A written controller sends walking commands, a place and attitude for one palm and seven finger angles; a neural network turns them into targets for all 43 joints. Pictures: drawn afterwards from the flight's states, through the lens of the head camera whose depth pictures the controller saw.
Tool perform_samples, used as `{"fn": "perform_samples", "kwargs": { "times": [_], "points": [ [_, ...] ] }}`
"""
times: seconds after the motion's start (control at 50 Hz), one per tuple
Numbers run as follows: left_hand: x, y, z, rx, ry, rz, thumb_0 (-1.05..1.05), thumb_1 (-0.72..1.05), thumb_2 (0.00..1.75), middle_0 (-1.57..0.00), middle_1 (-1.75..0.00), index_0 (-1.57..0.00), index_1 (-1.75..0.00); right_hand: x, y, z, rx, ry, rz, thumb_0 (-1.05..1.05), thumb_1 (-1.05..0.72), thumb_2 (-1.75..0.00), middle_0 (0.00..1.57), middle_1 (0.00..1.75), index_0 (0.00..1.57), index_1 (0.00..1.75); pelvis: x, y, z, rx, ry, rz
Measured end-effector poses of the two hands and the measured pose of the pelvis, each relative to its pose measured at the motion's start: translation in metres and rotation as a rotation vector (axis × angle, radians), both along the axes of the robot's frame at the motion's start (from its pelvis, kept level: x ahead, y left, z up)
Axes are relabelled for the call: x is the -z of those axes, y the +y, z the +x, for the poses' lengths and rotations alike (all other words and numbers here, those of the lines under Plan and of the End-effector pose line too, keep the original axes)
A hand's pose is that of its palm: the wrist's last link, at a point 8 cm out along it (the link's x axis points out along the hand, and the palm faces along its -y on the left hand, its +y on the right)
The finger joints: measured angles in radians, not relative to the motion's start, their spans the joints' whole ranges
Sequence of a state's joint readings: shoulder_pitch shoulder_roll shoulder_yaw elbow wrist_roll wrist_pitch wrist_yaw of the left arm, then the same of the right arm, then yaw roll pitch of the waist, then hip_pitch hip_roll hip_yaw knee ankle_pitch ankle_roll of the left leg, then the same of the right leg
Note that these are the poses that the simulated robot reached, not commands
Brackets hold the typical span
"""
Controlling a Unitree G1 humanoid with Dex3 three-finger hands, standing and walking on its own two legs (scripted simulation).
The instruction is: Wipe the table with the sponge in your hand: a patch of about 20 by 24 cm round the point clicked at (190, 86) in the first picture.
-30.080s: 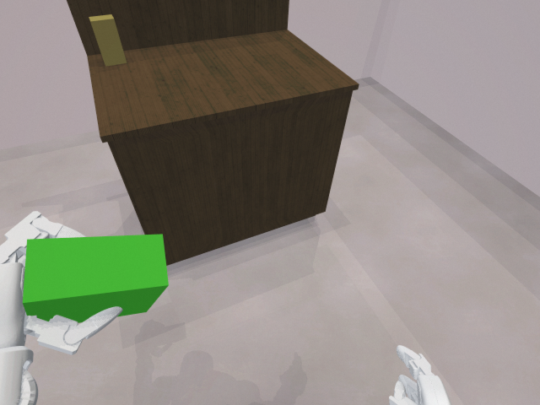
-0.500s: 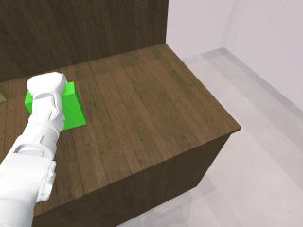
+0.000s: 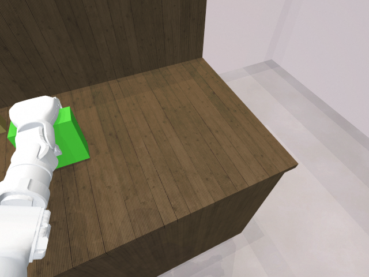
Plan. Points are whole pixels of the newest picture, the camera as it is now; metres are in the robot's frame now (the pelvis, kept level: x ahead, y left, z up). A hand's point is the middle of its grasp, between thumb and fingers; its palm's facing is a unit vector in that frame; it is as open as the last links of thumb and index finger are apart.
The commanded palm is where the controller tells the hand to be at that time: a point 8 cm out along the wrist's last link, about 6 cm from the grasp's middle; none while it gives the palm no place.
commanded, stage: slide back across to the first lane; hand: left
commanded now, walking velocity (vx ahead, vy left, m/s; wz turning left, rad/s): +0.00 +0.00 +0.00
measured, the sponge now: (57, 147) +0.42 +0.32 +0.03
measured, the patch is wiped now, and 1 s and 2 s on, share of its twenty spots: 0.95 1.00 1.00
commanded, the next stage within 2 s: wipe back along the first lane in 0.20 s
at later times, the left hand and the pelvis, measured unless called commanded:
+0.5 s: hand (29, 142) +0.39 +0.34 +0.08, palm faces -0.09 -0.01 -1.00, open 10.2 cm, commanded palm +0.36 +0.33 +0.12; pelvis +0.02 +0.00 +0.00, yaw +1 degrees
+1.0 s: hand (28, 162) +0.34 +0.33 +0.07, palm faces -0.03 -0.02 -1.00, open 10.3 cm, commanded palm +0.31 +0.31 +0.10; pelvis +0.01 +0.00 +0.00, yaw +2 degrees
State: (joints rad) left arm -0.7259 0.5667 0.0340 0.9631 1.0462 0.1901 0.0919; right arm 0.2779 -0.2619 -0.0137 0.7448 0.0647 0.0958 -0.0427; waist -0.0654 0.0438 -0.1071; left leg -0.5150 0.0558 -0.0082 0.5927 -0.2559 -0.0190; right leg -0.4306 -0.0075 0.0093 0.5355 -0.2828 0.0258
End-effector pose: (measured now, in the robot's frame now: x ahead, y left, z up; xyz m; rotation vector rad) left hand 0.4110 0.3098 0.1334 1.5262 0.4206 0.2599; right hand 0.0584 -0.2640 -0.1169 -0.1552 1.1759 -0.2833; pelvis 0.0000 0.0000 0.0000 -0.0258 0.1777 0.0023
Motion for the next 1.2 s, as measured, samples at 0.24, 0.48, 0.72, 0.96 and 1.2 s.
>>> {"fn": "perform_samples", "kwargs": {
  "times": [0.24, 0.48, 0.72, 0.96, 1.2],
  "points": [
    [-0.001, 0.024, -0.012, -0.001, 0.024, 0.003, 0.01, -0.52, 1.03, -0.71, -1.31, -0.74, -1.31, -0.012, -0.002, 0.06, -0.07, -0.086, -0.025, 0.0, -0.91, -0.9, 0.2, 0.3, 0.2, 0.3, -0.003, 0.0, 0.013, -0.016, -0.016, 0.0],
    [0.0, 0.027, -0.031, 0.001, 0.0, 0.025, 0.01, -0.51, 1.03, -0.71, -1.31, -0.73, -1.31, -0.011, 0.005, 0.081, -0.1, -0.101, -0.001, 0.0, -0.91, -0.9, 0.2, 0.3, 0.2, 0.3, -0.003, 0.001, 0.018, -0.023, -0.026, 0.001],
    [0.002, 0.022, -0.054, -0.014, -0.021, 0.006, 0.01, -0.51, 1.03, -0.7, -1.32, -0.72, -1.32, -0.014, 0.019, 0.095, -0.137, -0.152, 0.028, 0.0, -0.91, -0.9, 0.2, 0.3, 0.2, 0.3, -0.004, 0.003, 0.016, -0.03, -0.059, 0.004],
    [0.004, 0.013, -0.08, 0.001, -0.059, 0.011, 0.01, -0.5, 1.03, -0.69, -1.32, -0.71, -1.33, -0.022, 0.023, 0.111, -0.16, -0.221, 0.036, 0.01, -0.91, -0.9, 0.2, 0.3, 0.2, 0.3, -0.005, 0.004, 0.013, -0.028, -0.083, 0.005],
    [0.005, -0.002, -0.111, -0.004, -0.076, 0.015, 0.01, -0.49, 1.03, -0.68, -1.33, -0.7, -1.34, -0.03, 0.037, 0.139, -0.215, -0.3, 0.06, 0.01, -0.91, -0.9, 0.2, 0.3, 0.2, 0.3, -0.006, 0.002, 0.011, -0.039, -0.121, 0.011]
  ]
}}
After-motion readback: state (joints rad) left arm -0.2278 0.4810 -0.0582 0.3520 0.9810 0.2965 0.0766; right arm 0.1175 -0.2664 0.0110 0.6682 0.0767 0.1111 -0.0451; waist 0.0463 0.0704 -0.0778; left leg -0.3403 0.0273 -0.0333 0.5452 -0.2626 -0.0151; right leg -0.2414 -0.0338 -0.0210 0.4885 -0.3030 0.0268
